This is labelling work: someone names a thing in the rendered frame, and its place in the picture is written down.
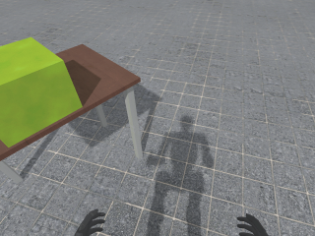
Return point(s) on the robot right hand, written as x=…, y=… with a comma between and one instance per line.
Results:
x=255, y=226

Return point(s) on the carton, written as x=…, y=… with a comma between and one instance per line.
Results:
x=36, y=90

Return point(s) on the table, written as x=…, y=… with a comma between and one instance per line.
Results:
x=96, y=79

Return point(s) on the robot left hand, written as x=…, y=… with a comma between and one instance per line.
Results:
x=88, y=222

